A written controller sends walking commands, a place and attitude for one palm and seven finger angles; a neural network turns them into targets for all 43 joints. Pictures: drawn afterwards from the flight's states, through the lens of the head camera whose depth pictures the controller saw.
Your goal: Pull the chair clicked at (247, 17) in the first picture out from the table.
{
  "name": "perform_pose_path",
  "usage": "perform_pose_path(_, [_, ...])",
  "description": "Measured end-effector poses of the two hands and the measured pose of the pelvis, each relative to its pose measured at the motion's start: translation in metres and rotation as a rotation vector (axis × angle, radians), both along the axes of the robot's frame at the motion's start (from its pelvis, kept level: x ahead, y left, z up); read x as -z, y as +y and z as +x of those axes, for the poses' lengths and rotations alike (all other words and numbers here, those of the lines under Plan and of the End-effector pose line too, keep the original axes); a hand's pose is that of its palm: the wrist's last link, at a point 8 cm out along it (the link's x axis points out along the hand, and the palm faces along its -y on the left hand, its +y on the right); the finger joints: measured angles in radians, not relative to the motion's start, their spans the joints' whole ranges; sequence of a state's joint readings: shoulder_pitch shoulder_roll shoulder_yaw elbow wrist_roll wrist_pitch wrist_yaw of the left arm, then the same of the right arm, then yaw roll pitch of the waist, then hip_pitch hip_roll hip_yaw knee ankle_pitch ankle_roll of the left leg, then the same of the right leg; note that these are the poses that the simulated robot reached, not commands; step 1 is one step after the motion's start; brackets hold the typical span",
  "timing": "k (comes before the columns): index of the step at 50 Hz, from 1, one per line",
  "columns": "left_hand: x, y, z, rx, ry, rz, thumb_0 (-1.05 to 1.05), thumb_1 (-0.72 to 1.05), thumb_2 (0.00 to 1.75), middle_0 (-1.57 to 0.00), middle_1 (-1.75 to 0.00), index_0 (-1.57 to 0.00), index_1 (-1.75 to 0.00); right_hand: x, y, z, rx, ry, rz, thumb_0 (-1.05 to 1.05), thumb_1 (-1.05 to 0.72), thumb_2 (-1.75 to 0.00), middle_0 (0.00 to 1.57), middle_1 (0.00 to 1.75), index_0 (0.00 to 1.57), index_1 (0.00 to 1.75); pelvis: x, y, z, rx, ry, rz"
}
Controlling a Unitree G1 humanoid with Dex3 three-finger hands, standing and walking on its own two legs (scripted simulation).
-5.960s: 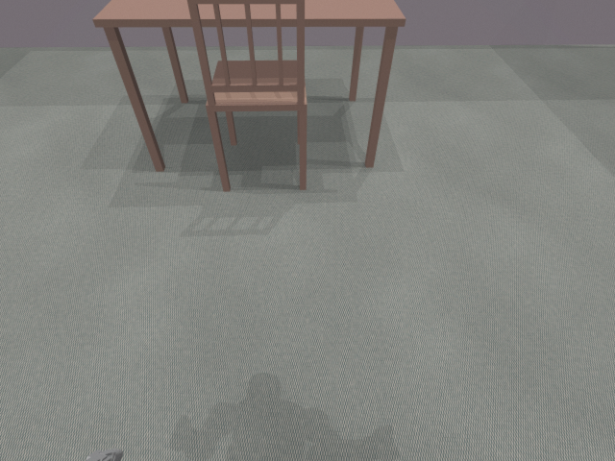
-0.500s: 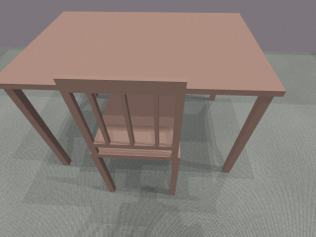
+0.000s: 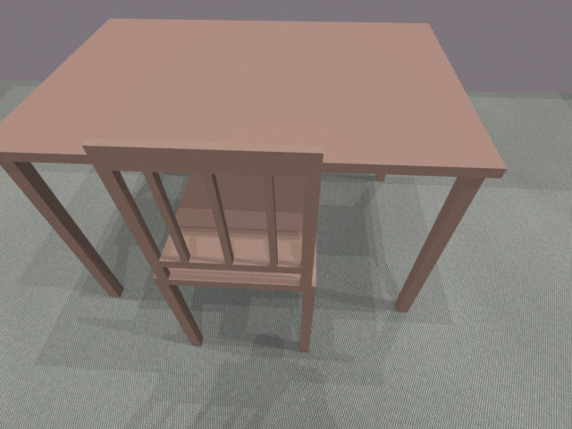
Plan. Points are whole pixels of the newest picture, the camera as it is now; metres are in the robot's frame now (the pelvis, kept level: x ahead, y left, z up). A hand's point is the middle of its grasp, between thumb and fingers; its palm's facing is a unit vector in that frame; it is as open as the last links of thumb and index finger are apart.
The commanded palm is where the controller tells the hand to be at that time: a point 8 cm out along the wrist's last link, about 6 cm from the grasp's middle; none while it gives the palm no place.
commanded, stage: come to a stop and stand still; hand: left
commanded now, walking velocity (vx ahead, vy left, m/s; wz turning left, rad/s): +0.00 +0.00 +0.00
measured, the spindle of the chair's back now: (220, 222) +0.51 +0.15 -0.07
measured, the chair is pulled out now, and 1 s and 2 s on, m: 0.00 0.00 0.00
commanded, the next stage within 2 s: look again from close up in 0.78 s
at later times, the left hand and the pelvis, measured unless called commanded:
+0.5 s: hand out of the picture +0.04 +0.19 -0.17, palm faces +0.03 -0.98 -0.20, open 7.4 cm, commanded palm none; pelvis +0.04 +0.01 +0.01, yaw +0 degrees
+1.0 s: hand out of the picture +0.06 +0.19 -0.16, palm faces +0.02 -0.98 -0.21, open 7.4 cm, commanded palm none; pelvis +0.05 +0.01 +0.01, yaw +0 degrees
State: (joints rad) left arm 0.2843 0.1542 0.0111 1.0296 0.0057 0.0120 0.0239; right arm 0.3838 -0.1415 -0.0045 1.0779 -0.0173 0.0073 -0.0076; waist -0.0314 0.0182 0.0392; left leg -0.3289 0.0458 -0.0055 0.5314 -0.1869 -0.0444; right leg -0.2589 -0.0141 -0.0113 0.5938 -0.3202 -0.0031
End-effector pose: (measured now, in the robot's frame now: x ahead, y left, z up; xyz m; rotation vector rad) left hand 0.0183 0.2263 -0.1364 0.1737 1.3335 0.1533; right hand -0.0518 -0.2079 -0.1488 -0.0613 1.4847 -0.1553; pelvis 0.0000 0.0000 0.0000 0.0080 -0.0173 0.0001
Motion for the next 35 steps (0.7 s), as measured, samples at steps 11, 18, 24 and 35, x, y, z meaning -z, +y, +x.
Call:
perform_pose_path(11, [0.003, -0.005, -0.009, -0.039, 0.064, -0.039, 0.01, 0.91, 0.90, -0.20, -0.30, -0.20, -0.30, -0.009, -0.007, 0.080, -0.061, -0.115, -0.052, 0.02, -0.93, -0.90, 0.20, 0.30, 0.20, 0.30, -0.006, 0.007, 0.021, 0.002, 0.000, -0.004])
perform_pose_path(18, [0.002, 0.001, -0.001, -0.037, 0.072, -0.038, 0.01, 0.91, 0.90, -0.20, -0.30, -0.20, -0.30, -0.016, -0.011, 0.118, -0.082, -0.182, -0.075, 0.01, -0.93, -0.90, 0.20, 0.30, 0.20, 0.30, -0.008, 0.010, 0.031, 0.005, 0.001, -0.003])
perform_pose_path(24, [0.000, 0.011, 0.011, -0.030, 0.062, -0.018, 0.01, 0.91, 0.90, -0.20, -0.30, -0.20, -0.30, -0.017, -0.007, 0.134, -0.089, -0.202, -0.072, 0.01, -0.93, -0.90, 0.20, 0.30, 0.20, 0.30, -0.009, 0.013, 0.039, 0.007, 0.004, -0.001])
perform_pose_path(35, [-0.005, 0.023, 0.033, -0.020, 0.033, 0.011, 0.01, 0.91, 0.90, -0.20, -0.30, -0.20, -0.30, -0.015, -0.005, 0.130, -0.084, -0.158, -0.065, 0.01, -0.93, -0.90, 0.20, 0.30, 0.20, 0.30, -0.010, 0.015, 0.049, 0.004, 0.004, 0.004])
